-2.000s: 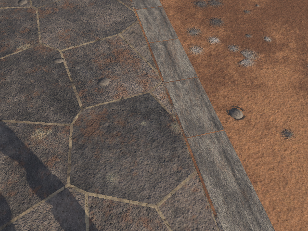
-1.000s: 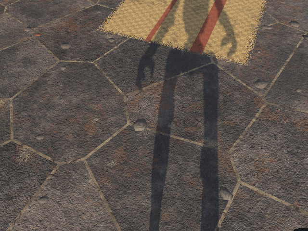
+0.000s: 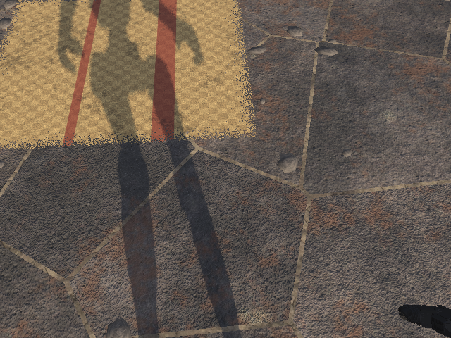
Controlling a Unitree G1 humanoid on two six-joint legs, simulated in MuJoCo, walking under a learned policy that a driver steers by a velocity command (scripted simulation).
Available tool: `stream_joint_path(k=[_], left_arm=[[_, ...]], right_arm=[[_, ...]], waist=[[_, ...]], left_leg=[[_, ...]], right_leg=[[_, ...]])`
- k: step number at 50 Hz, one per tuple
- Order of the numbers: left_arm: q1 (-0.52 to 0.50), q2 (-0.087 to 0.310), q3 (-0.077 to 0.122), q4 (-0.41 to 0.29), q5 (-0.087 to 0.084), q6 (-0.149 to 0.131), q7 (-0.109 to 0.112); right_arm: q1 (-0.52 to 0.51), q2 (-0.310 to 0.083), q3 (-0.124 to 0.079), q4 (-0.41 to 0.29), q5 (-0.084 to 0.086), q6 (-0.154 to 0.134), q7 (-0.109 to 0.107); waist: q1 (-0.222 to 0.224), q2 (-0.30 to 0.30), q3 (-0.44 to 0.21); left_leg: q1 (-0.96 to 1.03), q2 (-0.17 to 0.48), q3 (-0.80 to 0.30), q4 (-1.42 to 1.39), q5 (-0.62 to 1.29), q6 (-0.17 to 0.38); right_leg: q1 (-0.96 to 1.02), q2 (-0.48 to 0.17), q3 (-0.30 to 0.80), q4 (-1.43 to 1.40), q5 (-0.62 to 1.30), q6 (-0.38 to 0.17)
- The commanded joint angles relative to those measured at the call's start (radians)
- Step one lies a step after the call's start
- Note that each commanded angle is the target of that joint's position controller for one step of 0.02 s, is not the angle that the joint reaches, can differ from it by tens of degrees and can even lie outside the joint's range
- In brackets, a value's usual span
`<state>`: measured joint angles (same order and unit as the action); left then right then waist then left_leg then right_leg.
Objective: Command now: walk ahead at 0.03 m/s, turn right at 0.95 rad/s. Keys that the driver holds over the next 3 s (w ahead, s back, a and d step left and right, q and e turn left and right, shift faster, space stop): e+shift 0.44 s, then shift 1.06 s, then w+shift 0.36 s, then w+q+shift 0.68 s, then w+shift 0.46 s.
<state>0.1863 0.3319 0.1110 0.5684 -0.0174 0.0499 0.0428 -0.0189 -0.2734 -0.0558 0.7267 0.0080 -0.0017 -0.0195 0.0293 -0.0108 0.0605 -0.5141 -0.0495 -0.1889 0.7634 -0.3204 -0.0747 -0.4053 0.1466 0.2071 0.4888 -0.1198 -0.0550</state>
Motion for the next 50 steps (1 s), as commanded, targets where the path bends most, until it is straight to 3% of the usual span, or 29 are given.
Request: stream_joint_path(k=[1,4,5,6,7,8,9,10,11,13,17,22,24,26,27,28,29,30,31,33,36,39,43,45,46,47,48,49,50], left_arm=[[-0.023,0.148,0.045,-0.090,0.002,0.001,0.003],[-0.069,0.141,0.041,-0.108,-0.006,0.008,-0.003],[-0.064,0.115,0.031,-0.114,-0.008,0.009,-0.006],[-0.006,0.055,0.012,-0.118,-0.004,0.010,-0.011],[0.008,0.101,0.023,-0.135,-0.002,-0.006,-0.021],[0.024,0.178,0.042,-0.111,0.002,-0.015,-0.030],[0.029,0.196,0.049,-0.081,-0.004,-0.011,-0.032],[0.040,0.174,0.045,-0.061,-0.001,-0.002,-0.028],[0.045,0.146,0.035,-0.061,-0.001,0.004,-0.031],[-0.005,0.103,0.014,-0.086,-0.013,0.005,-0.036],[-0.082,0.075,-0.003,-0.122,-0.011,0.002,-0.039],[-0.057,0.072,-0.001,-0.106,-0.008,0.014,-0.053],[-0.051,0.071,0.004,-0.103,-0.003,0.025,-0.058],[0.031,0.068,0.015,-0.067,-0.001,0.028,-0.057],[0.092,0.120,0.034,-0.044,0.001,0.024,-0.046],[0.127,0.250,0.056,-0.061,0.009,0.012,-0.028],[0.095,0.242,0.046,-0.085,0.047,-0.015,-0.035],[0.080,0.192,0.030,-0.071,0.054,-0.033,-0.043],[0.031,0.160,0.019,-0.051,0.040,-0.044,-0.039],[-0.056,0.112,-0.003,-0.050,0.016,-0.042,-0.027],[-0.084,0.078,-0.022,-0.037,0.029,-0.048,-0.017],[-0.084,0.073,-0.025,-0.013,0.029,-0.047,-0.016],[-0.069,0.072,-0.031,0.026,0.029,-0.044,-0.030],[-0.091,0.040,-0.047,0.044,0.017,-0.045,-0.033],[-0.056,0.011,-0.057,0.062,0.021,-0.051,-0.034],[-0.013,-0.006,-0.062,0.071,0.042,-0.059,-0.036],[0.043,-0.018,-0.060,0.082,0.045,-0.062,-0.038],[-0.013,0.021,-0.055,0.093,0.052,-0.058,-0.034],[-0.060,0.041,-0.046,0.091,0.044,-0.052,-0.031]], right_arm=[[0.029,-0.089,-0.030,-0.047,0.002,-0.016,0.002],[0.103,-0.114,-0.049,-0.027,0.003,-0.036,0.011],[0.142,-0.146,-0.063,-0.016,-0.003,-0.036,0.009],[0.128,-0.223,-0.077,-0.031,-0.022,-0.025,0.002],[0.110,-0.222,-0.077,-0.040,-0.060,-0.022,0.001],[0.054,-0.167,-0.065,-0.075,-0.056,-0.025,-0.007],[0.016,-0.119,-0.054,-0.092,-0.040,-0.020,-0.019],[0.005,-0.108,-0.049,-0.100,-0.025,-0.012,-0.030],[0.015,-0.112,-0.046,-0.100,-0.018,-0.006,-0.039],[0.068,-0.130,-0.047,-0.091,-0.026,0.001,-0.048],[0.154,-0.174,-0.064,-0.076,-0.033,0.011,-0.043],[0.114,-0.215,-0.085,-0.080,-0.016,0.009,-0.014],[0.132,-0.216,-0.088,-0.068,0.005,0.000,0.000],[0.130,-0.190,-0.082,-0.054,0.031,-0.003,0.008],[0.190,-0.138,-0.067,-0.031,0.023,-0.006,0.016],[0.179,-0.065,-0.037,-0.084,-0.041,-0.008,0.025],[0.114,-0.112,-0.050,-0.103,-0.034,-0.009,0.013],[0.065,-0.156,-0.060,-0.102,-0.003,-0.002,0.002],[0.070,-0.145,-0.059,-0.096,0.006,0.003,-0.007],[0.118,-0.148,-0.062,-0.066,-0.016,0.016,-0.020],[0.172,-0.120,-0.051,-0.047,-0.007,0.020,-0.015],[0.142,-0.078,-0.027,-0.057,-0.010,0.023,-0.009],[0.145,-0.096,-0.026,-0.063,-0.004,0.024,-0.001],[0.190,-0.072,-0.018,-0.046,-0.011,0.016,0.006],[0.202,-0.081,-0.015,-0.043,-0.027,0.009,0.008],[0.204,-0.147,-0.024,-0.055,-0.038,0.005,0.003],[0.151,-0.151,-0.023,-0.045,-0.031,0.002,0.005],[0.111,-0.088,-0.011,-0.062,-0.023,-0.004,0.013],[0.117,-0.078,-0.008,-0.057,-0.026,-0.010,0.015]], waist=[[-0.008,-0.159,-0.204],[-0.040,-0.180,-0.195],[-0.046,-0.132,-0.206],[0.003,0.100,-0.221],[0.027,0.304,-0.181],[0.033,0.249,-0.152],[0.028,0.174,-0.126],[0.025,0.124,-0.113],[0.012,0.109,-0.096],[-0.022,0.114,-0.081],[-0.082,0.160,-0.127],[-0.060,0.189,-0.148],[-0.053,0.191,-0.151],[0.000,0.157,-0.167],[0.008,0.025,-0.182],[-0.019,-0.327,-0.192],[0.036,-0.281,-0.283],[0.056,-0.181,-0.255],[0.019,-0.163,-0.198],[-0.027,-0.135,-0.174],[-0.053,-0.128,-0.193],[-0.031,-0.134,-0.173],[-0.012,-0.148,-0.135],[-0.057,-0.118,-0.119],[-0.055,-0.075,-0.127],[-0.010,0.048,-0.143],[0.055,0.196,-0.149],[0.015,0.163,-0.121],[-0.008,0.134,-0.095]], left_leg=[[0.081,-0.037,0.042,-0.089,0.031,0.007],[0.225,-0.019,0.052,-0.314,0.117,0.041],[0.339,0.064,0.015,-0.406,0.180,0.072],[0.453,0.291,-0.210,-0.454,0.198,0.182],[0.390,0.428,-0.415,-0.513,0.245,0.314],[0.362,0.438,-0.360,-0.503,0.240,0.333],[0.335,0.363,-0.224,-0.479,0.196,0.289],[0.337,0.302,-0.134,-0.460,0.183,0.252],[0.337,0.288,-0.079,-0.459,0.224,0.251],[0.365,0.271,0.016,-0.471,0.300,0.262],[0.492,0.328,0.086,-0.468,0.377,0.299],[0.416,0.359,0.230,-0.448,0.397,0.264],[0.413,0.373,0.238,-0.403,0.414,0.246],[0.363,0.348,0.288,-0.276,0.390,0.178],[0.224,0.287,0.355,-0.118,0.272,0.104],[-0.128,0.157,0.410,0.228,-0.328,0.003],[-0.203,0.104,0.233,0.423,-0.388,-0.020],[-0.193,0.122,0.188,0.481,-0.309,-0.006],[-0.198,0.131,0.175,0.450,-0.224,0.010],[-0.140,0.127,0.175,0.425,-0.095,0.002],[-0.041,0.108,0.178,0.336,-0.013,-0.007],[0.046,0.111,0.175,0.120,-0.014,-0.003],[0.164,0.095,0.190,-0.056,-0.050,0.018],[0.292,0.082,0.207,-0.286,0.123,0.044],[0.382,0.109,0.164,-0.358,0.270,0.059],[0.444,0.214,0.058,-0.347,0.499,0.094],[0.335,0.250,0.043,-0.337,0.383,0.165],[0.260,0.212,0.054,-0.361,0.210,0.165],[0.245,0.180,0.083,-0.359,0.132,0.136]], right_leg=[[0.159,-0.214,0.305,-0.111,0.002,-0.114],[0.117,-0.176,0.341,-0.049,-0.033,-0.079],[0.049,-0.127,0.305,0.024,-0.158,-0.046],[-0.105,-0.010,0.143,0.233,-0.457,0.003],[-0.230,0.021,0.012,0.491,-0.509,0.054],[-0.257,-0.066,-0.018,0.638,-0.437,0.087],[-0.247,-0.093,-0.040,0.688,-0.361,0.102],[-0.255,-0.105,-0.062,0.749,-0.305,0.115],[-0.278,-0.117,-0.086,0.802,-0.272,0.126],[-0.305,-0.157,-0.156,0.759,-0.229,0.139],[-0.303,-0.223,-0.187,0.592,-0.239,0.164],[-0.082,-0.225,-0.266,0.354,-0.231,0.125],[-0.005,-0.200,-0.279,0.229,-0.238,0.093],[0.171,-0.152,-0.294,-0.012,-0.101,0.035],[0.354,-0.182,-0.201,-0.102,0.118,-0.008],[0.552,-0.481,0.186,-0.056,0.622,-0.132],[0.450,-0.589,0.275,-0.072,0.650,-0.314],[0.402,-0.522,0.169,-0.095,0.537,-0.289],[0.356,-0.453,0.091,-0.100,0.427,-0.224],[0.284,-0.393,0.019,-0.101,0.401,-0.168],[0.252,-0.363,-0.029,-0.115,0.399,-0.166],[0.237,-0.356,-0.026,-0.110,0.309,-0.165],[0.182,-0.369,0.034,-0.102,0.198,-0.184],[0.134,-0.333,0.029,-0.074,0.109,-0.139],[0.101,-0.293,0.018,-0.061,0.017,-0.087],[0.060,-0.213,-0.037,0.010,-0.118,-0.024],[0.127,-0.157,-0.111,-0.011,-0.202,0.023],[0.186,-0.161,-0.116,-0.021,-0.157,0.048],[0.183,-0.157,-0.118,-0.013,-0.130,0.044]])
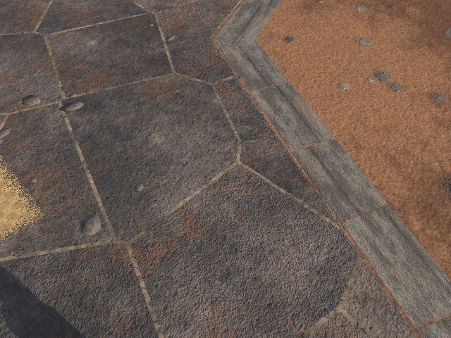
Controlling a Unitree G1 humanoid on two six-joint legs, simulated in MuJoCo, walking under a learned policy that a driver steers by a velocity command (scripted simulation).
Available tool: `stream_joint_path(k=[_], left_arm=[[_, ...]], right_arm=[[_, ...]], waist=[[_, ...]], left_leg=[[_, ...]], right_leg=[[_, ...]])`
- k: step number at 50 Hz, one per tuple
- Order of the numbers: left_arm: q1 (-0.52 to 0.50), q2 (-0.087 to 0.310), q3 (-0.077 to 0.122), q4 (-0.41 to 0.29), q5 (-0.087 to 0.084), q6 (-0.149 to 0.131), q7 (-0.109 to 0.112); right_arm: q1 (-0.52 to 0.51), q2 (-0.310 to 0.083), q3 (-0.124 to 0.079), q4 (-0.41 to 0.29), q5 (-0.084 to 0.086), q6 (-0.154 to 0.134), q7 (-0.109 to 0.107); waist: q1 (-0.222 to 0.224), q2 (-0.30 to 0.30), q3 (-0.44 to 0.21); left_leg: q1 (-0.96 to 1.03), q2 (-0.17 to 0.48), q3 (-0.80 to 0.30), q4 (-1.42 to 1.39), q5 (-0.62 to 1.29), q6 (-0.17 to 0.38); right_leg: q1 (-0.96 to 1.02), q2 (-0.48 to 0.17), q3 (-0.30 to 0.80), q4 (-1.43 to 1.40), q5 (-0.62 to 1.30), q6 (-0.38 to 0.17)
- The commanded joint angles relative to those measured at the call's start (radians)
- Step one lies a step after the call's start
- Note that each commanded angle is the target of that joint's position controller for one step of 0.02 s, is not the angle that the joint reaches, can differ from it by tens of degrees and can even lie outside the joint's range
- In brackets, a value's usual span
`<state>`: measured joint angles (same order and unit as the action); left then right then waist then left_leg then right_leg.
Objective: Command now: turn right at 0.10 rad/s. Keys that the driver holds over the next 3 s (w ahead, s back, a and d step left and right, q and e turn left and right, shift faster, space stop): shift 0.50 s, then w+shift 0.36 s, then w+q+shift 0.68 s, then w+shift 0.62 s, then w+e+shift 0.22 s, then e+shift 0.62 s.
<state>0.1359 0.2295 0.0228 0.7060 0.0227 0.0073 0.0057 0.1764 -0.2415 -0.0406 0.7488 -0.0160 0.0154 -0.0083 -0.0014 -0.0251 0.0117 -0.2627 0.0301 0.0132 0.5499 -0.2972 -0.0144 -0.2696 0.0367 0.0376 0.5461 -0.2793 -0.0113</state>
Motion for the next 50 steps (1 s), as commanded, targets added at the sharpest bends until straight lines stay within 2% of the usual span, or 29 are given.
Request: stream_joint_path(k=[1,4,12,25,26,27,28,29,30,31,32,33,35,36,37,38,39,40,41,42,43,44,45,46,47,48,50], left_arm=[[-0.022,0.133,0.043,-0.042,-0.001,-0.002,0.010],[-0.005,0.111,0.041,-0.022,-0.006,0.007,0.011],[0.034,0.096,0.046,0.060,-0.012,-0.002,0.018],[0.054,0.108,0.053,0.195,-0.017,0.006,0.039],[0.087,0.106,0.056,0.219,-0.025,0.008,0.040],[0.088,0.110,0.061,0.222,-0.035,0.005,0.037],[0.029,0.113,0.063,0.192,-0.042,-0.010,0.030],[-0.048,0.086,0.055,0.146,-0.059,-0.034,0.020],[-0.115,0.106,0.059,0.116,-0.067,-0.056,0.012],[-0.114,0.114,0.065,0.115,-0.067,-0.075,0.005],[-0.080,0.106,0.065,0.130,-0.062,-0.090,-0.003],[-0.059,0.100,0.063,0.138,-0.061,-0.102,-0.011],[-0.057,0.075,0.057,0.155,-0.052,-0.115,-0.019],[-0.049,0.060,0.052,0.163,-0.048,-0.116,-0.022],[-0.051,0.060,0.050,0.149,0.036,-0.076,-0.059],[-0.028,0.062,0.055,0.152,0.033,-0.058,-0.068],[0.030,0.064,0.055,0.164,0.019,-0.050,-0.067],[0.109,0.080,0.060,0.187,0.014,-0.049,-0.060],[0.259,0.114,0.073,0.232,0.014,-0.059,-0.047],[0.465,0.209,0.096,0.282,0.032,-0.078,-0.029],[0.496,0.284,0.093,0.273,0.042,-0.093,-0.020],[0.329,0.277,0.091,0.241,0.040,-0.085,-0.014],[0.221,0.212,0.076,0.200,0.025,-0.091,-0.016],[0.168,0.170,0.063,0.190,0.013,-0.101,-0.019],[0.146,0.148,0.055,0.182,0.010,-0.110,-0.015],[0.157,0.124,0.045,0.191,0.013,-0.120,-0.009],[0.216,0.107,0.041,0.221,0.013,-0.134,-0.009]], right_arm=[[-0.069,-0.121,-0.024,-0.074,-0.003,-0.033,0.004],[-0.032,-0.109,-0.016,-0.059,0.001,-0.047,-0.003],[-0.022,-0.097,-0.008,-0.043,0.006,-0.039,-0.014],[-0.003,-0.091,-0.005,0.057,0.010,-0.042,-0.010],[0.036,-0.113,-0.015,0.079,0.017,-0.037,-0.013],[0.072,-0.150,-0.029,0.092,0.031,-0.031,-0.015],[0.134,-0.179,-0.039,0.107,0.042,-0.032,-0.019],[0.158,-0.227,-0.053,0.117,0.050,-0.044,-0.024],[0.161,-0.223,-0.053,0.115,0.039,-0.064,-0.028],[0.135,-0.198,-0.047,0.106,0.027,-0.085,-0.029],[0.107,-0.175,-0.042,0.092,0.027,-0.098,-0.026],[0.092,-0.171,-0.043,0.083,0.038,-0.102,-0.021],[0.091,-0.184,-0.050,0.081,0.048,-0.100,-0.016],[0.086,-0.195,-0.054,0.080,0.050,-0.098,-0.015],[0.116,-0.200,-0.061,0.115,-0.021,-0.088,0.006],[0.123,-0.199,-0.066,0.121,-0.026,-0.083,0.015],[0.104,-0.200,-0.070,0.120,-0.014,-0.079,0.020],[0.083,-0.198,-0.070,0.116,-0.008,-0.077,0.023],[0.056,-0.169,-0.060,0.109,-0.015,-0.080,0.026],[-0.013,-0.084,-0.034,0.076,-0.032,-0.085,0.027],[-0.079,0.011,-0.013,-0.005,-0.014,-0.097,0.023],[-0.030,-0.028,-0.017,-0.014,0.006,-0.098,0.027],[-0.028,-0.086,-0.028,-0.001,0.007,-0.097,0.036],[0.027,-0.098,-0.032,0.026,0.001,-0.096,0.046],[0.063,-0.104,-0.036,0.044,-0.013,-0.086,0.054],[0.068,-0.100,-0.036,0.052,-0.022,-0.070,0.066],[0.035,-0.077,-0.031,0.042,-0.012,-0.045,0.077]], waist=[[0.013,0.129,-0.039],[0.004,0.097,-0.034],[-0.003,0.025,-0.038],[0.005,0.031,-0.016],[0.001,0.056,-0.057],[-0.017,0.098,-0.021],[-0.048,0.156,0.049],[-0.058,0.244,0.132],[-0.075,0.224,0.192],[-0.054,0.175,0.186],[-0.032,0.136,0.132],[-0.023,0.123,0.095],[-0.022,0.138,0.038],[-0.012,0.151,0.031],[-0.010,0.162,0.025],[-0.003,0.179,0.038],[0.028,0.166,0.043],[0.068,0.132,0.043],[0.145,0.049,0.012],[0.255,-0.188,-0.043],[0.232,-0.350,-0.046],[0.119,-0.205,0.007],[0.075,-0.074,0.037],[0.031,-0.039,0.026],[0.005,-0.058,0.010],[0.003,-0.072,0.023],[0.007,-0.055,0.070]], left_leg=[[-0.008,0.082,-0.099,-0.140,0.101,0.056],[0.013,0.067,-0.075,-0.120,0.117,0.040],[0.050,0.049,-0.057,-0.098,0.170,0.050],[0.058,0.033,-0.045,-0.132,0.211,0.053],[0.083,0.021,-0.044,-0.148,-0.016,0.072],[0.082,0.055,-0.117,-0.200,-0.356,0.114],[0.095,0.165,-0.289,-0.309,-0.621,0.181],[0.077,0.322,-0.516,-0.443,-0.745,0.266],[0.077,0.394,-0.624,-0.502,-0.661,0.308],[0.141,0.396,-0.611,-0.491,-0.544,0.298],[0.198,0.362,-0.544,-0.465,-0.447,0.267],[0.213,0.328,-0.460,-0.459,-0.372,0.238],[0.156,0.224,-0.274,-0.447,-0.230,0.188],[0.096,0.189,-0.210,-0.442,-0.198,0.182],[0.055,0.140,-0.144,-0.439,-0.234,0.190],[0.001,0.143,-0.130,-0.421,-0.254,0.199],[-0.074,0.151,-0.119,-0.387,-0.299,0.200],[-0.162,0.143,-0.105,-0.321,-0.317,0.195],[-0.260,0.104,-0.065,-0.139,-0.239,0.182],[-0.403,-0.002,0.049,0.310,-0.148,0.146],[-0.635,-0.137,-0.073,0.605,-0.254,0.141],[-0.725,-0.053,-0.179,0.735,-0.112,0.162],[-0.718,0.006,-0.172,0.738,0.014,0.155],[-0.630,0.039,-0.165,0.686,0.081,0.131],[-0.565,0.055,-0.145,0.662,0.105,0.106],[-0.548,0.059,-0.125,0.683,0.139,0.086],[-0.590,0.058,-0.108,0.695,0.205,0.076]], right_leg=[[0.048,-0.050,0.055,-0.065,0.058,-0.010],[0.044,-0.058,0.071,-0.081,0.107,-0.020],[0.055,-0.061,0.071,-0.085,0.181,-0.003],[0.110,-0.067,0.064,-0.104,0.230,0.010],[0.104,-0.024,0.013,-0.066,0.014,0.002],[0.007,0.010,-0.029,0.002,-0.231,-0.008],[-0.149,0.010,-0.054,0.109,-0.320,-0.012],[-0.261,-0.022,-0.072,0.245,-0.240,-0.020],[-0.380,-0.086,-0.001,0.377,-0.245,-0.031],[-0.471,-0.127,0.030,0.449,-0.206,-0.041],[-0.494,-0.152,0.035,0.460,-0.161,-0.052],[-0.469,-0.162,0.020,0.392,-0.130,-0.051],[-0.291,-0.130,-0.046,0.226,-0.058,-0.026],[-0.190,-0.106,-0.078,0.156,-0.032,-0.010],[-0.101,-0.047,-0.145,0.069,-0.065,-0.002],[-0.014,-0.029,-0.184,0.032,-0.023,0.004],[0.094,-0.024,-0.207,-0.012,0.043,0.000],[0.215,-0.014,-0.216,-0.028,0.042,-0.006],[0.386,-0.015,-0.187,-0.049,-0.010,-0.018],[0.516,-0.202,0.084,-0.185,-0.287,-0.045],[0.481,-0.404,0.621,-0.421,-0.691,-0.100],[0.404,-0.470,0.696,-0.450,-0.756,-0.151],[0.338,-0.439,0.555,-0.405,-0.623,-0.128],[0.270,-0.374,0.388,-0.404,-0.479,-0.096],[0.228,-0.338,0.290,-0.427,-0.397,-0.073],[0.200,-0.313,0.203,-0.450,-0.322,-0.064],[0.194,-0.293,0.082,-0.470,-0.184,-0.054]])
Over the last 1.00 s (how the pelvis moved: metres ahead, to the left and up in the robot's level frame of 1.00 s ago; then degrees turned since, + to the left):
0.03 0.01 0.00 -37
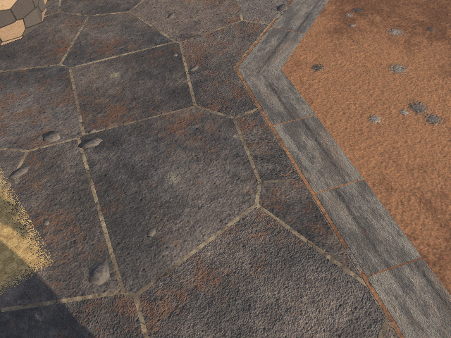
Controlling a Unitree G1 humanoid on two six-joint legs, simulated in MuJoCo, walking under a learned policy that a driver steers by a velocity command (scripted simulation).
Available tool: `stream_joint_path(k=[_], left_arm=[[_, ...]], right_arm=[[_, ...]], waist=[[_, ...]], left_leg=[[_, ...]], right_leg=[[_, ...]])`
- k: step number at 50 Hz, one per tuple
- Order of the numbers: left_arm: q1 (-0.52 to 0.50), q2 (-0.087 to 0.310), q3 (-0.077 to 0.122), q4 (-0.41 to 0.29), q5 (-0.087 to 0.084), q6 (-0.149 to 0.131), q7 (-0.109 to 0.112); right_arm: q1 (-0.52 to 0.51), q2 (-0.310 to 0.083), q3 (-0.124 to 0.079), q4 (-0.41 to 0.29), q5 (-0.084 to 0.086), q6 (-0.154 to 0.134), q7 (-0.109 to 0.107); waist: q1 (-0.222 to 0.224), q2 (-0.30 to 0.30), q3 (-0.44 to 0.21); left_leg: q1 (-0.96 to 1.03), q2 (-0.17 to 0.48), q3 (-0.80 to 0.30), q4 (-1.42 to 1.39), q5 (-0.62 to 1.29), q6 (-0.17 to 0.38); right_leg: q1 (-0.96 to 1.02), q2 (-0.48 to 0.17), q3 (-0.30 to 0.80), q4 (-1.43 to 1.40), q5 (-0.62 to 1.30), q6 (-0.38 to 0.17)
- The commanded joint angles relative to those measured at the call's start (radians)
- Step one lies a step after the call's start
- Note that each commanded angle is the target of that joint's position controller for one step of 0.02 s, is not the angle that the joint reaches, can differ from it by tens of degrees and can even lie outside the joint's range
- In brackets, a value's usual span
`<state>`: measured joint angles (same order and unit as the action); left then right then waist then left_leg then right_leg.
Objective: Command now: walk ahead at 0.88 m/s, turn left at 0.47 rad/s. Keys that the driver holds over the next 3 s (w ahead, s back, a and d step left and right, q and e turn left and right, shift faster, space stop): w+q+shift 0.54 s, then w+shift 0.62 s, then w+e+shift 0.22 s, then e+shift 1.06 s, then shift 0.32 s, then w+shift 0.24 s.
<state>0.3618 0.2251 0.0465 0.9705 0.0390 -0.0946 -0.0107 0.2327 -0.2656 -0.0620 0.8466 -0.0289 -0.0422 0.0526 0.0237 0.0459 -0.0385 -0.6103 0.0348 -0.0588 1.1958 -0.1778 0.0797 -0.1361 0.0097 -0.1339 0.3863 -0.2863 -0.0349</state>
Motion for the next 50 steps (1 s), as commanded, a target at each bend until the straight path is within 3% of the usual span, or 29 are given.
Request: stream_joint_path(k=[1,7,9,12,14,15,16,17,18,19,20,21,23,25,27,30,33,35,36,37,38,39,40,41,42,44,45,46,50], left_arm=[[0.015,0.111,0.017,-0.033,-0.004,-0.036,0.006],[0.104,0.084,0.003,-0.005,-0.004,-0.048,0.021],[0.116,0.098,0.001,0.006,-0.007,-0.044,0.030],[0.118,0.170,0.011,-0.004,-0.006,-0.019,0.056],[0.052,0.242,0.036,-0.039,0.009,0.019,0.067],[0.009,0.259,0.044,-0.064,0.011,0.031,0.058],[-0.020,0.215,0.041,-0.071,0.011,0.026,0.037],[-0.050,0.059,0.006,-0.175,-0.003,-0.002,0.011],[-0.153,0.108,0.002,-0.256,-0.010,-0.034,0.010],[-0.182,0.128,-0.002,-0.269,-0.008,-0.055,0.008],[-0.170,0.135,-0.005,-0.262,-0.008,-0.061,0.009],[-0.174,0.129,-0.008,-0.261,0.010,-0.048,0.010],[-0.137,0.117,-0.017,-0.259,0.043,0.001,0.002],[-0.238,0.107,-0.029,-0.314,0.044,0.026,-0.007],[-0.374,0.096,-0.043,-0.376,0.028,0.026,-0.017],[-0.441,0.068,-0.060,-0.400,0.007,0.017,-0.028],[-0.451,0.088,-0.056,-0.413,0.001,0.007,-0.017],[-0.305,0.173,-0.019,-0.377,0.002,0.001,0.004],[-0.141,0.226,0.007,-0.330,-0.014,0.001,0.017],[0.085,0.265,0.028,-0.270,-0.016,0.006,0.036],[0.264,0.326,0.045,-0.231,0.005,0.010,0.053],[0.156,0.367,0.058,-0.223,0.029,0.008,0.026],[0.007,0.236,0.049,-0.262,0.015,0.012,0.006],[-0.039,0.165,0.033,-0.255,0.007,0.008,0.000],[-0.037,0.127,0.024,-0.227,0.017,0.005,-0.004],[0.022,0.098,0.009,-0.159,0.011,-0.009,0.002],[0.046,0.098,0.008,-0.134,-0.002,-0.019,0.001],[0.056,0.108,0.009,-0.119,-0.014,-0.028,0.000],[0.047,0.149,0.013,-0.109,-0.026,-0.046,-0.007]], right_arm=[[-0.054,-0.047,-0.008,-0.064,0.006,0.020,0.017],[-0.273,-0.025,0.013,-0.141,0.006,0.026,0.032],[-0.316,-0.011,0.026,-0.166,0.005,0.022,0.037],[-0.243,-0.044,0.022,-0.158,0.015,0.023,0.024],[0.053,-0.113,-0.008,-0.085,0.023,0.023,0.009],[0.257,-0.168,-0.038,-0.023,0.020,0.017,-0.004],[0.303,-0.209,-0.067,0.006,0.022,0.020,-0.026],[0.167,-0.286,-0.080,-0.016,0.003,0.037,-0.034],[0.184,-0.307,-0.089,-0.033,0.007,0.040,-0.028],[0.192,-0.261,-0.083,-0.020,0.007,0.033,-0.038],[0.175,-0.198,-0.068,-0.007,0.005,0.024,-0.044],[0.131,-0.177,-0.059,-0.014,0.004,0.011,-0.052],[0.091,-0.141,-0.036,-0.030,0.019,-0.017,-0.061],[0.106,-0.162,-0.036,-0.038,0.031,-0.039,-0.055],[0.143,-0.171,-0.040,-0.038,0.028,-0.047,-0.053],[0.229,-0.166,-0.042,-0.011,0.043,-0.053,-0.044],[0.262,-0.175,-0.038,0.010,0.044,-0.061,-0.050],[0.241,-0.231,-0.048,0.017,0.023,-0.063,-0.062],[0.194,-0.268,-0.056,0.011,0.003,-0.059,-0.063],[0.118,-0.248,-0.052,0.000,-0.012,-0.058,-0.062],[0.095,-0.109,-0.018,-0.035,-0.024,-0.067,-0.062],[0.325,-0.025,0.009,-0.063,0.062,-0.070,-0.049],[0.219,-0.110,0.011,-0.035,0.027,-0.058,-0.063],[0.107,-0.129,0.007,-0.053,0.017,-0.052,-0.051],[0.040,-0.118,0.011,-0.074,0.006,-0.049,-0.041],[0.005,-0.066,0.028,-0.113,-0.014,-0.031,-0.016],[-0.008,-0.047,0.037,-0.127,-0.015,-0.024,-0.011],[-0.033,-0.041,0.043,-0.144,-0.017,-0.018,-0.007],[-0.228,-0.065,0.067,-0.235,-0.021,-0.027,0.011]], waist=[[-0.012,-0.108,0.141],[0.021,-0.084,0.226],[0.017,-0.086,0.233],[-0.054,-0.154,0.121],[-0.206,-0.209,-0.034],[-0.292,-0.189,-0.118],[-0.291,-0.078,-0.107],[-0.128,0.199,-0.056],[-0.164,0.070,-0.130],[-0.144,-0.039,-0.055],[-0.086,-0.133,0.039],[-0.040,-0.161,0.078],[0.020,-0.147,0.108],[0.010,-0.125,0.158],[-0.032,-0.093,0.192],[-0.106,-0.032,0.139],[-0.125,0.013,0.095],[-0.040,0.046,-0.011],[0.059,0.058,-0.102],[0.192,0.044,-0.177],[0.223,-0.162,-0.268],[0.024,-0.507,-0.373],[0.035,-0.212,-0.205],[0.038,-0.078,-0.091],[0.027,0.005,-0.021],[-0.013,-0.053,0.046],[-0.026,-0.083,0.070],[-0.040,-0.093,0.097],[-0.047,-0.086,0.180]], left_leg=[[-0.267,0.049,-0.025,0.031,0.113,-0.018],[-0.271,0.041,0.136,-0.245,0.205,0.018],[-0.205,0.021,0.209,-0.366,0.185,0.052],[0.018,-0.099,0.312,-0.454,0.107,0.114],[0.298,-0.155,0.295,-0.444,-0.036,0.158],[0.540,-0.164,0.220,-0.510,-0.115,0.194],[0.732,-0.098,0.072,-0.570,-0.208,0.226],[0.904,0.119,-0.485,-0.720,-0.316,0.370],[0.952,0.194,-0.747,-0.891,-0.363,0.426],[0.871,0.213,-0.718,-0.963,-0.367,0.380],[0.711,0.185,-0.634,-0.990,-0.283,0.335],[0.586,0.133,-0.536,-0.991,-0.199,0.303],[0.421,0.053,-0.410,-1.001,-0.109,0.285],[0.281,-0.004,-0.335,-1.043,-0.034,0.276],[0.223,-0.047,-0.297,-1.054,0.123,0.246],[0.331,-0.054,-0.238,-1.045,0.439,0.173],[0.528,-0.002,-0.227,-0.969,0.773,0.128],[0.670,0.036,-0.247,-0.773,1.012,0.091],[0.670,0.039,-0.235,-0.590,1.029,0.079],[0.535,0.004,-0.197,-0.327,0.921,0.070],[0.316,-0.089,-0.132,0.100,0.220,0.064],[0.010,-0.218,-0.116,0.330,-0.279,0.023],[-0.084,-0.098,-0.097,0.295,-0.157,0.044],[-0.081,-0.065,-0.084,0.245,-0.084,0.039],[-0.071,-0.041,-0.076,0.200,-0.077,0.038],[-0.061,-0.009,-0.092,0.139,-0.097,0.032],[-0.084,0.000,-0.095,0.110,-0.110,0.028],[-0.122,0.014,-0.097,0.066,-0.109,0.021],[-0.101,0.050,0.022,-0.302,0.114,-0.006]], right_leg=[[0.066,-0.257,0.194,-0.316,-0.110,-0.022],[0.145,-0.220,-0.060,-0.371,0.221,-0.002],[0.200,-0.219,-0.127,-0.345,0.485,0.015],[0.314,-0.246,-0.179,-0.120,1.313,0.035],[0.303,-0.284,-0.160,0.260,1.517,0.008],[0.179,-0.288,-0.126,0.549,1.370,-0.022],[-0.077,-0.177,-0.117,0.893,0.698,-0.018],[-0.594,0.039,-0.024,1.247,-0.167,0.043],[-0.741,0.026,0.201,1.287,-0.113,0.029],[-0.760,-0.041,0.237,1.202,-0.054,0.018],[-0.705,-0.079,0.227,1.091,-0.017,0.021],[-0.640,-0.107,0.226,1.024,-0.029,0.037],[-0.563,-0.144,0.215,0.929,-0.050,0.079],[-0.534,-0.157,0.161,0.768,-0.015,0.110],[-0.488,-0.136,0.122,0.563,0.153,0.120],[-0.371,-0.076,0.069,0.295,0.432,0.069],[-0.301,-0.031,0.064,0.164,0.461,0.010],[-0.156,0.026,0.087,0.128,0.332,-0.022],[-0.005,0.027,0.092,0.134,0.248,-0.034],[0.227,-0.032,0.119,0.159,0.184,-0.048],[0.431,-0.236,0.352,0.214,-0.068,-0.057],[0.582,-0.448,1.016,-0.061,-0.205,-0.213],[0.441,-0.380,0.940,-0.119,-0.384,-0.206],[0.290,-0.344,0.770,-0.121,-0.316,-0.202],[0.176,-0.304,0.664,-0.134,-0.206,-0.188],[0.042,-0.250,0.524,-0.173,-0.131,-0.166],[0.020,-0.237,0.486,-0.201,-0.106,-0.160],[0.000,-0.235,0.447,-0.235,-0.091,-0.155],[-0.092,-0.162,0.218,-0.357,0.175,-0.141]])
Over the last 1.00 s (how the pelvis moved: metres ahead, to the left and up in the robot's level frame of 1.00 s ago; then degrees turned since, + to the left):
0.16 -0.06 0.01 3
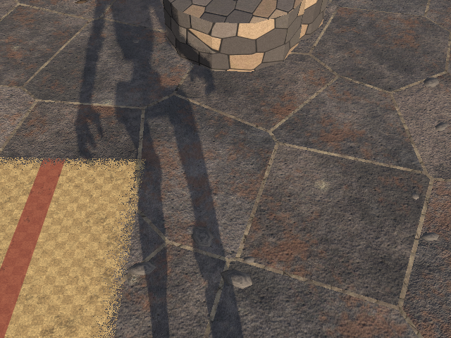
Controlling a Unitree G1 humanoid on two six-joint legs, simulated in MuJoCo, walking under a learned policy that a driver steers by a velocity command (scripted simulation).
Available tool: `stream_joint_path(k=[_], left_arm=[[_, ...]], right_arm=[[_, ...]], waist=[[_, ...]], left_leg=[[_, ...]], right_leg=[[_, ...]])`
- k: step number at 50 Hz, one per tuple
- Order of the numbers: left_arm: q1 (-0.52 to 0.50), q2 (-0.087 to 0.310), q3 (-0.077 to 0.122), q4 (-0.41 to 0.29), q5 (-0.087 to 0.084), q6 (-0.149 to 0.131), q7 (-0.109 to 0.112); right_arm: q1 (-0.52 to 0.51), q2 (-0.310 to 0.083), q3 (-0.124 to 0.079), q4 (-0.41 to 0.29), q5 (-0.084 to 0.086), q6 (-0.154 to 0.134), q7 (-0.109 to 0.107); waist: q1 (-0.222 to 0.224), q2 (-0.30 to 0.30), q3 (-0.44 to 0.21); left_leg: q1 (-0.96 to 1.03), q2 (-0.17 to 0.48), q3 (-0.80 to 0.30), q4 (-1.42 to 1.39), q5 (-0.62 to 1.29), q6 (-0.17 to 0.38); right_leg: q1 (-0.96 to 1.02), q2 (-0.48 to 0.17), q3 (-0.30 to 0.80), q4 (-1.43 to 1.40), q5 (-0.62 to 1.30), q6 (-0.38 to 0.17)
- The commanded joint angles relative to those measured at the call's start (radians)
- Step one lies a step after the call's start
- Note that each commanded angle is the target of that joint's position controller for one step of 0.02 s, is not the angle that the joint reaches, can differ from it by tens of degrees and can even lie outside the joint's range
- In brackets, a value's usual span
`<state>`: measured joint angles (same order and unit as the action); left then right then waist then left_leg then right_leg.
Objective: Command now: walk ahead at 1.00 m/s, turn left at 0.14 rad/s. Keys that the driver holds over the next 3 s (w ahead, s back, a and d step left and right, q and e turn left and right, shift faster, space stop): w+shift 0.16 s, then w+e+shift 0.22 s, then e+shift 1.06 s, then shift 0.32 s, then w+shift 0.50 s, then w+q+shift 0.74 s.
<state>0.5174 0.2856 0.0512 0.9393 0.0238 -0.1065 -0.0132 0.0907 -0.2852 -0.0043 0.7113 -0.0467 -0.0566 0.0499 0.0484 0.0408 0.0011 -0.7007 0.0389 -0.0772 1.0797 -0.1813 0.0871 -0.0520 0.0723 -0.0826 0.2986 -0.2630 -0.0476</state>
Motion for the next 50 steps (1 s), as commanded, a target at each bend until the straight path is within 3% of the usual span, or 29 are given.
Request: stream_joint_path(k=[1,5,7,8,9,10,11,12,13,14,16,19,22,25,26,27,29,30,31,32,33,34,35,38,40,42,45,48,50], left_arm=[[-0.097,0.095,0.008,-0.075,-0.020,-0.038,-0.007],[-0.012,0.155,0.015,-0.028,-0.026,-0.039,-0.007],[0.009,0.207,0.023,-0.013,-0.012,-0.020,0.008],[-0.002,0.227,0.028,-0.008,0.000,-0.003,0.019],[-0.027,0.222,0.024,-0.014,0.000,0.011,0.026],[-0.016,0.131,0.005,-0.043,0.008,0.012,0.023],[0.103,-0.010,-0.024,-0.086,-0.046,0.002,0.008],[-0.010,0.098,-0.005,-0.101,-0.043,0.001,0.018],[-0.124,0.109,-0.001,-0.117,-0.039,0.003,0.017],[-0.144,0.083,-0.007,-0.115,-0.035,0.006,0.009],[-0.114,0.043,-0.010,-0.097,-0.007,0.046,-0.013],[-0.211,0.014,-0.010,-0.138,0.002,0.090,-0.036],[-0.323,-0.030,-0.028,-0.202,-0.002,0.084,-0.042],[-0.381,-0.027,-0.037,-0.204,0.001,0.062,-0.064],[-0.366,0.017,-0.010,-0.226,-0.069,0.033,-0.064],[-0.302,0.068,0.007,-0.225,-0.073,0.029,-0.070],[-0.022,0.198,0.072,-0.165,-0.057,0.053,-0.059],[0.069,0.207,0.078,-0.131,-0.055,0.068,-0.035],[0.011,0.216,0.063,-0.143,-0.012,0.067,-0.014],[-0.077,0.254,0.054,-0.233,0.061,0.035,-0.018],[-0.180,0.256,0.076,-0.315,0.028,0.042,-0.024],[-0.267,0.221,0.070,-0.347,-0.014,0.044,-0.022],[-0.327,0.184,0.058,-0.360,-0.043,0.047,-0.018],[-0.356,0.158,0.055,-0.374,-0.040,0.060,0.000],[-0.337,0.177,0.066,-0.365,-0.042,0.079,0.027],[-0.334,0.199,0.078,-0.368,-0.052,0.115,0.054],[-0.344,0.183,0.079,-0.391,-0.062,0.148,0.069],[-0.356,0.150,0.076,-0.416,-0.051,0.154,0.066],[-0.360,0.101,0.064,-0.431,-0.052,0.153,0.057]], right_arm=[[-0.115,-0.031,0.019,-0.105,0.004,-0.016,0.023],[-0.187,-0.040,0.023,-0.112,0.010,-0.023,0.019],[-0.098,-0.085,0.003,-0.086,-0.003,-0.023,0.001],[0.065,-0.122,-0.015,-0.038,-0.002,-0.021,-0.013],[0.271,-0.158,-0.038,0.028,-0.003,-0.020,-0.030],[0.430,-0.242,-0.068,0.061,-0.020,-0.018,-0.050],[0.388,-0.294,-0.085,0.047,-0.032,-0.021,-0.049],[0.327,-0.244,-0.090,0.041,-0.010,-0.014,-0.042],[0.257,-0.162,-0.072,0.055,-0.006,-0.027,-0.044],[0.228,-0.115,-0.065,0.073,-0.008,-0.039,-0.041],[0.221,-0.061,-0.049,0.105,0.003,-0.059,-0.044],[0.236,-0.039,-0.044,0.142,0.035,-0.085,-0.038],[0.205,-0.030,-0.035,0.142,0.033,-0.098,-0.040],[0.239,-0.070,-0.039,0.148,0.053,-0.106,-0.064],[0.200,-0.192,-0.065,0.096,0.055,-0.084,-0.103],[0.167,-0.231,-0.077,0.078,0.060,-0.065,-0.126],[0.101,-0.233,-0.086,0.036,0.059,-0.034,-0.139],[0.069,-0.167,-0.073,0.033,0.076,-0.032,-0.118],[0.096,-0.012,-0.031,-0.011,0.025,-0.047,-0.080],[0.323,-0.012,-0.017,-0.041,0.052,-0.064,-0.062],[0.273,-0.126,-0.032,-0.056,0.046,-0.072,-0.055],[0.203,-0.150,-0.045,-0.084,0.054,-0.066,-0.057],[0.176,-0.154,-0.052,-0.075,0.041,-0.051,-0.068],[0.130,-0.142,-0.061,-0.098,0.026,-0.007,-0.087],[0.064,-0.074,-0.044,-0.124,0.022,-0.007,-0.094],[0.024,-0.053,-0.039,-0.132,0.039,0.001,-0.094],[-0.040,-0.065,-0.047,-0.140,0.051,0.009,-0.087],[-0.056,-0.096,-0.068,-0.138,0.051,-0.001,-0.078],[0.014,-0.116,-0.085,-0.108,0.047,-0.013,-0.072]], waist=[[-0.060,-0.066,0.130],[-0.039,-0.080,0.126],[-0.092,-0.149,0.011],[-0.170,-0.177,-0.083],[-0.270,-0.162,-0.173],[-0.293,-0.050,-0.294],[-0.148,0.244,-0.462],[-0.178,0.098,-0.387],[-0.157,0.003,-0.176],[-0.120,-0.047,-0.069],[-0.050,-0.015,0.002],[-0.021,0.010,0.077],[0.009,0.019,0.141],[-0.014,-0.025,0.115],[-0.012,0.056,0.029],[0.043,0.091,-0.037],[0.179,0.084,-0.167],[0.212,-0.085,-0.129],[0.102,-0.386,-0.070],[-0.013,-0.347,-0.360],[0.019,-0.131,-0.416],[-0.035,0.002,-0.262],[-0.081,0.114,-0.178],[-0.109,0.061,-0.060],[-0.094,0.030,-0.096],[-0.079,-0.043,-0.187],[-0.049,-0.128,-0.200],[-0.046,-0.204,-0.145],[-0.068,-0.151,-0.149]], left_leg=[[0.079,0.038,0.102,-0.291,0.197,-0.009],[0.205,-0.019,0.188,-0.477,0.279,0.039],[0.331,-0.097,0.212,-0.485,0.143,0.063],[0.499,-0.129,0.202,-0.479,0.060,0.078],[0.737,-0.096,0.152,-0.517,0.041,0.095],[0.980,0.126,-0.093,-0.495,-0.239,0.105],[1.209,0.410,-0.666,-0.680,-0.464,0.189],[1.122,0.374,-0.698,-0.798,-0.496,0.179],[0.940,0.329,-0.484,-0.797,-0.372,0.153],[0.770,0.294,-0.355,-0.833,-0.214,0.128],[0.582,0.229,-0.161,-0.890,-0.093,0.070],[0.547,0.191,0.034,-0.958,0.063,0.016],[0.459,0.112,0.278,-0.915,0.662,-0.031],[0.499,0.063,0.362,-0.816,0.787,-0.064],[0.554,0.072,0.321,-0.719,0.966,-0.102],[0.599,0.102,0.307,-0.629,1.061,-0.124],[0.539,0.112,0.276,-0.267,1.048,-0.144],[0.398,0.005,0.277,0.115,0.371,-0.173],[0.117,-0.156,0.212,0.499,-0.499,-0.174],[-0.039,-0.176,-0.057,0.690,-0.494,-0.189],[0.004,-0.132,-0.123,0.612,-0.398,-0.145],[-0.046,-0.106,-0.113,0.515,-0.350,-0.128],[-0.012,-0.064,-0.102,0.431,-0.309,-0.133],[0.111,-0.034,-0.086,0.169,-0.288,-0.177],[0.175,-0.073,-0.046,-0.073,-0.195,-0.198],[0.236,-0.115,-0.044,-0.216,-0.059,-0.211],[0.265,-0.137,-0.070,-0.367,0.037,-0.205],[0.325,-0.128,-0.109,-0.542,0.047,-0.185],[0.525,-0.018,-0.136,-0.737,0.218,-0.116]], right_leg=[[-0.201,-0.201,0.116,-0.304,0.232,-0.119],[0.000,-0.242,0.047,-0.299,0.726,-0.104],[0.132,-0.269,0.021,-0.072,1.144,-0.077],[0.128,-0.279,0.010,0.142,1.234,-0.064],[0.016,-0.256,0.014,0.425,1.121,-0.050],[-0.208,-0.187,0.029,0.802,0.642,-0.059],[-0.553,-0.029,0.117,1.185,-0.179,-0.032],[-0.677,-0.074,0.169,1.227,-0.102,-0.060],[-0.714,-0.128,0.163,1.157,-0.004,-0.060],[-0.668,-0.165,0.160,1.082,0.027,-0.060],[-0.565,-0.204,0.171,1.015,0.041,-0.047],[-0.648,-0.232,0.140,0.959,0.094,-0.031],[-0.592,-0.180,0.019,0.743,0.256,-0.016],[-0.410,-0.056,-0.135,0.382,0.484,-0.024],[-0.345,-0.018,-0.102,0.385,0.470,-0.013],[-0.273,0.005,-0.091,0.361,0.440,-0.021],[0.044,0.030,-0.037,0.346,0.454,-0.070],[0.173,-0.049,0.070,0.208,0.607,-0.124],[0.254,-0.127,0.264,0.296,1.124,-0.171],[0.440,-0.382,0.735,0.237,1.106,-0.426],[0.373,-0.378,0.799,0.128,0.845,-0.437],[0.216,-0.330,0.768,0.066,0.549,-0.417],[0.050,-0.290,0.737,0.016,0.410,-0.372],[-0.259,-0.178,0.563,0.020,0.626,-0.309],[-0.308,-0.092,0.471,0.073,0.739,-0.255],[-0.271,-0.059,0.459,0.114,0.704,-0.195],[-0.241,-0.043,0.505,0.141,0.471,-0.128],[-0.230,-0.042,0.606,0.178,0.270,-0.095],[-0.315,0.024,0.572,0.345,-0.046,-0.041]])
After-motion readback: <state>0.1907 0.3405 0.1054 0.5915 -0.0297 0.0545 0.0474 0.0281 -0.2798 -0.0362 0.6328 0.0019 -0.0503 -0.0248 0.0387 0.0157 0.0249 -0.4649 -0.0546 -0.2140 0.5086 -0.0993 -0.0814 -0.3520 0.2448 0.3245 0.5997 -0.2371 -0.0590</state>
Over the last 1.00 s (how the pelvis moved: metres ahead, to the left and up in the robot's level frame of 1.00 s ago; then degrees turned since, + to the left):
0.83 0.25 0.00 37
